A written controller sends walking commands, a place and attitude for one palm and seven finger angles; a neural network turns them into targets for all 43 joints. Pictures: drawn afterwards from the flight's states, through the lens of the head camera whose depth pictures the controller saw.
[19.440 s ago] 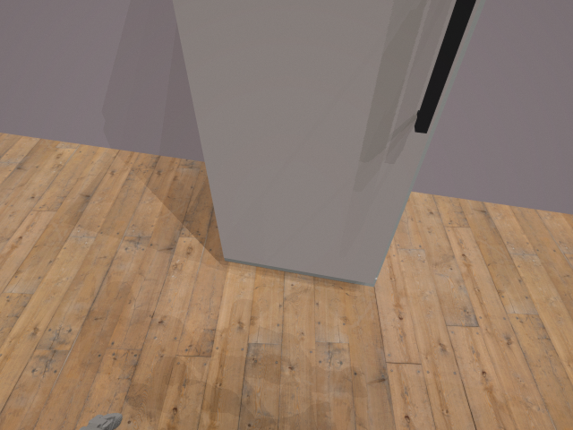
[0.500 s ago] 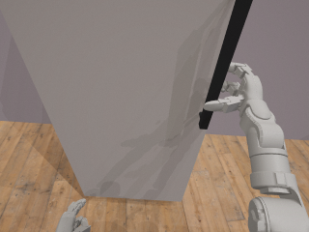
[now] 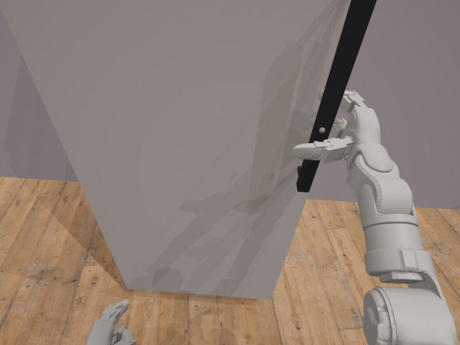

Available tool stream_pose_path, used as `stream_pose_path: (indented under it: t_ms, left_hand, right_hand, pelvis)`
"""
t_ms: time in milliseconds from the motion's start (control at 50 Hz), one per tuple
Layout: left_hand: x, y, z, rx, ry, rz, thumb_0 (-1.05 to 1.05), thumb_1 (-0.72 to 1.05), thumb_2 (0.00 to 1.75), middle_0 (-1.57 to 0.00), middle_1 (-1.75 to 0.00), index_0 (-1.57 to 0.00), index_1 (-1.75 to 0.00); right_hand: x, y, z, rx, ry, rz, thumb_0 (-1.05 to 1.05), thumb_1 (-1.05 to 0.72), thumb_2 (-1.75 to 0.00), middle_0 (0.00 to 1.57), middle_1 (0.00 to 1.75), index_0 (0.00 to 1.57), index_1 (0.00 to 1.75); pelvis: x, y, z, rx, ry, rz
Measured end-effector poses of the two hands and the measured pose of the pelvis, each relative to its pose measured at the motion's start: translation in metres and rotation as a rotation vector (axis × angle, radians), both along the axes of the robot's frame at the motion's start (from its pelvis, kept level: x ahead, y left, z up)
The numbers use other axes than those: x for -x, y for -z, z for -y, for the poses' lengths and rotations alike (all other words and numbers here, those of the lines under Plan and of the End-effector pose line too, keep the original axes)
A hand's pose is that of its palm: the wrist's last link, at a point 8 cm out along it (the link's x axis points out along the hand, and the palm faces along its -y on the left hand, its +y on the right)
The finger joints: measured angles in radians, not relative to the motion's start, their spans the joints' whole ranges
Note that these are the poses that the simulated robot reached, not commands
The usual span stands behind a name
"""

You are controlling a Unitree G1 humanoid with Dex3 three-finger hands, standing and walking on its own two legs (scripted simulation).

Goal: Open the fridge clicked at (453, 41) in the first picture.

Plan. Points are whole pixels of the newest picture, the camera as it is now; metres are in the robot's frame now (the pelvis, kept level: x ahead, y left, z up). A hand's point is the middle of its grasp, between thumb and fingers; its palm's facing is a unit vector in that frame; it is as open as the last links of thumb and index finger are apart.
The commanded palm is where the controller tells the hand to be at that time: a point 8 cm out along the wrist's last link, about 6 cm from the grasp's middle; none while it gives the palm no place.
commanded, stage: grip the handle and tug to test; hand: right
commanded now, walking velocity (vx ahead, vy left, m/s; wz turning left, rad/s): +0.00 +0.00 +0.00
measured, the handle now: (324, 104) +0.47 -0.14 +0.24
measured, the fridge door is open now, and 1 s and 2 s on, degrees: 0 0 18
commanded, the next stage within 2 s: pull the door a little, standing still in 1.28 s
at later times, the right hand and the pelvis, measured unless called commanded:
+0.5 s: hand (321, 128) +0.41 -0.13 +0.22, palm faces +0.05 +1.00 +0.03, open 6.5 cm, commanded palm +0.39 -0.18 +0.22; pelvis +0.01 +0.01 +0.00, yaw +1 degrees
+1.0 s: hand (318, 129) +0.41 -0.12 +0.22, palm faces +0.06 +1.00 +0.02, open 6.4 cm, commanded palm +0.37 -0.17 +0.22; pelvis +0.02 +0.01 +0.00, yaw +2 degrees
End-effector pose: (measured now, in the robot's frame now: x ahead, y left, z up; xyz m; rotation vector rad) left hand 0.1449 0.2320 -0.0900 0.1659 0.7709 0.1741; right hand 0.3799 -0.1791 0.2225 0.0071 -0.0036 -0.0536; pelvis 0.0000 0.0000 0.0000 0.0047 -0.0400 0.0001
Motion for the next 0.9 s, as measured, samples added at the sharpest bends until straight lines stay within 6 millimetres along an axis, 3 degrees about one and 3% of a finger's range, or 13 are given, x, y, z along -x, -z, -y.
stream_pose_path:
  t_ms: [160, 500, 900]
  left_hand:
    - [0.005, 0.001, -0.004, 0.007, -0.022, -0.006, 0.01, 0.9, 0.89, -0.2, -0.3, -0.2, -0.3]
    - [0.002, -0.003, -0.023, -0.015, -0.062, -0.011, 0.01, 0.9, 0.89, -0.2, -0.3, -0.2, -0.3]
    - [-0.016, -0.005, -0.02, 0.0, -0.039, 0.011, 0.01, 0.9, 0.89, -0.2, -0.3, -0.2, -0.3]
  right_hand:
    - [-0.002, 0.0, -0.003, -0.002, 0.01, 0.001, -0.01, 0.17, -0.44, 0.29, 1.24, 0.29, 1.23]
    - [-0.006, 0.001, 0.0, -0.021, -0.005, 0.004, 0.0, -0.59, -0.77, 0.35, 1.33, 0.36, 1.3]
    - [-0.004, 0.001, -0.005, -0.018, 0.005, 0.005, 0.0, -0.64, -0.78, 0.31, 1.35, 0.31, 1.34]
  pelvis:
    - [-0.002, 0.0, -0.002, 0.002, -0.011, 0.001]
    - [-0.011, -0.001, -0.009, 0.006, -0.026, -0.003]
    - [-0.017, -0.001, -0.012, 0.01, -0.023, -0.003]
